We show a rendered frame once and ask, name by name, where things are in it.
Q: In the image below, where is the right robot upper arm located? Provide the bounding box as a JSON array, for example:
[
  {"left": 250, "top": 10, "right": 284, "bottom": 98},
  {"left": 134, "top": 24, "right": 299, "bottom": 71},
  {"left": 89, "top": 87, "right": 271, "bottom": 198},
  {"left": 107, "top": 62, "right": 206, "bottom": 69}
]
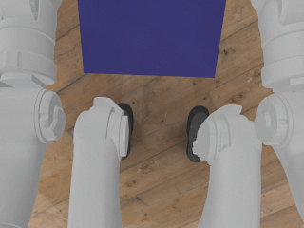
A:
[{"left": 254, "top": 91, "right": 304, "bottom": 222}]

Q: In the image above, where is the left robot forearm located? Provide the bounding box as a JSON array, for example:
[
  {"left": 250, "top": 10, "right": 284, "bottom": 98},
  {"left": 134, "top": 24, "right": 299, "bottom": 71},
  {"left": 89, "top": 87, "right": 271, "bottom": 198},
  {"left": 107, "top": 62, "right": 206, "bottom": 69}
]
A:
[{"left": 0, "top": 0, "right": 63, "bottom": 88}]

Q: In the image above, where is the robot left foot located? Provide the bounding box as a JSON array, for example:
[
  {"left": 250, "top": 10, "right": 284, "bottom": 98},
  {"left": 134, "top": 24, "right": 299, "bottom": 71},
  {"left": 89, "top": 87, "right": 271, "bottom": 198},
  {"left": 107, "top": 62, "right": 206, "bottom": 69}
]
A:
[{"left": 117, "top": 103, "right": 134, "bottom": 161}]

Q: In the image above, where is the left robot upper arm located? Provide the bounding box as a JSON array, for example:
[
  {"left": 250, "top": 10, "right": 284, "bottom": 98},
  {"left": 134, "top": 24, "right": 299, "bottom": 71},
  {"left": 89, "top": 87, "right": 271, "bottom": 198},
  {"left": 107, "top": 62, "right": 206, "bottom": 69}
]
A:
[{"left": 0, "top": 87, "right": 66, "bottom": 228}]

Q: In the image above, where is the left robot shin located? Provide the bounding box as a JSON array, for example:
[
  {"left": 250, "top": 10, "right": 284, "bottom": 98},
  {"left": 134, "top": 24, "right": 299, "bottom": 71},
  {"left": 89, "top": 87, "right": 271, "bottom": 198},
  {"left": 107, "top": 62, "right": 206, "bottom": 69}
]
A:
[{"left": 73, "top": 97, "right": 121, "bottom": 145}]

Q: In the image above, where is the right robot forearm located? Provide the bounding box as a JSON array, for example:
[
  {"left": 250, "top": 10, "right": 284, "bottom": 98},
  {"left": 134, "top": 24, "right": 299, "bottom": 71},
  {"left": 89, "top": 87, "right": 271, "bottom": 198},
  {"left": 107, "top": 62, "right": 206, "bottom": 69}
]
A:
[{"left": 250, "top": 0, "right": 304, "bottom": 93}]

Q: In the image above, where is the carton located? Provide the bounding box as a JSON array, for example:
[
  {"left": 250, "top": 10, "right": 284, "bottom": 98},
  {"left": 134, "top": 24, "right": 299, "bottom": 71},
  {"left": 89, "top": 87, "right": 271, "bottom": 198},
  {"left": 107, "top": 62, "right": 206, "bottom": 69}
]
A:
[{"left": 77, "top": 0, "right": 226, "bottom": 78}]

